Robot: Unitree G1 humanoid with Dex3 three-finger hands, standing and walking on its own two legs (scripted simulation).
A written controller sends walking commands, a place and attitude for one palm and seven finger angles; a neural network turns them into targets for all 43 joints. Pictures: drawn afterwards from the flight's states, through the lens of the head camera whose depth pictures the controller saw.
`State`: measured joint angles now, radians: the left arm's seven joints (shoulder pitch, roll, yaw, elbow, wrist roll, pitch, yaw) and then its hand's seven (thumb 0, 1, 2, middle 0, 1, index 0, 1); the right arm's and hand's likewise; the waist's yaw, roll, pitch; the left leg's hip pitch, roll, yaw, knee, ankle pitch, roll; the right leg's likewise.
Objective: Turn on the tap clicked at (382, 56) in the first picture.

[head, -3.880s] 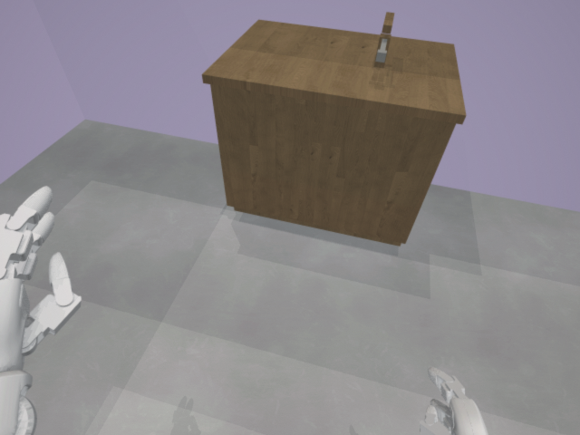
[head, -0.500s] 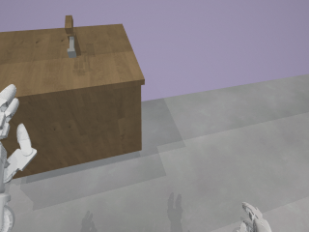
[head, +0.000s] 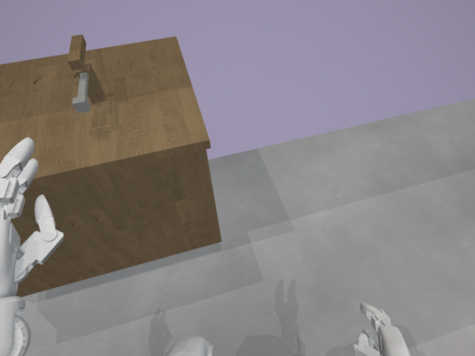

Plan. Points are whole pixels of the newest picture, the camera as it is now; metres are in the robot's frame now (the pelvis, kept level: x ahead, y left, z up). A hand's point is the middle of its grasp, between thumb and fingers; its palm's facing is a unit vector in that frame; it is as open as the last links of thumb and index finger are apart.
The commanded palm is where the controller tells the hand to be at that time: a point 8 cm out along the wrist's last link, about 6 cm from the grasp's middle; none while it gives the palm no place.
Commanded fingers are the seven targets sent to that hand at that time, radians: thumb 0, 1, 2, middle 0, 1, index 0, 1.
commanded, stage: take the last steps up to it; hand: left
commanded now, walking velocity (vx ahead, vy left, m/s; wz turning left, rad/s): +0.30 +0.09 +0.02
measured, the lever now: (81, 104) +0.62 +0.41 +0.06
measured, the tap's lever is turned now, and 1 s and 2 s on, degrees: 0 0 0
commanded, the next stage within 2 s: come to a stop and stand still in 0.56 s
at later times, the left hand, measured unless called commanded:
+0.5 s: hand (85, 148) +0.35 +0.23 +0.19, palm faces +0.35 -0.80 -0.48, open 7.5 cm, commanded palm +0.30 +0.29 +0.18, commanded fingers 0.00 0.90 0.90 -0.20 -0.30 -0.20 -0.30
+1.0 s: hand (90, 120) +0.42 +0.26 +0.18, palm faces +0.37 -0.82 -0.44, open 7.4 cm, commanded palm +0.36 +0.30 +0.18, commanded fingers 0.00 0.90 0.90 -0.20 -0.30 -0.20 -0.30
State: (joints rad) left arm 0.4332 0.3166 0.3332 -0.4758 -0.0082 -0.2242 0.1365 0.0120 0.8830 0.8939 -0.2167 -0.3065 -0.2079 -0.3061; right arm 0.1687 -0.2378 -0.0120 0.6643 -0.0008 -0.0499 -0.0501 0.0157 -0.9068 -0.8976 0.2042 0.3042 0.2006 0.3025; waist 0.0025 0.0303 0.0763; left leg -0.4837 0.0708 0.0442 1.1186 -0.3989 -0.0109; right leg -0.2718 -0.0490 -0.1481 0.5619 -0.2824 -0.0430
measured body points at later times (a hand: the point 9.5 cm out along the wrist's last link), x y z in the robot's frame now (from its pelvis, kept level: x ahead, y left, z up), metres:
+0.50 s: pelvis +0.13 +0.01 +0.00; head +0.15 +0.00 +0.45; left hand +0.32 +0.28 +0.22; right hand +0.29 -0.18 -0.11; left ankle +0.12 +0.15 -0.73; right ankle +0.17 -0.08 -0.73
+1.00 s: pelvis +0.19 +0.02 +0.00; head +0.22 +0.03 +0.45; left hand +0.39 +0.30 +0.21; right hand +0.37 -0.22 -0.07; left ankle +0.24 +0.14 -0.73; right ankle +0.17 -0.08 -0.72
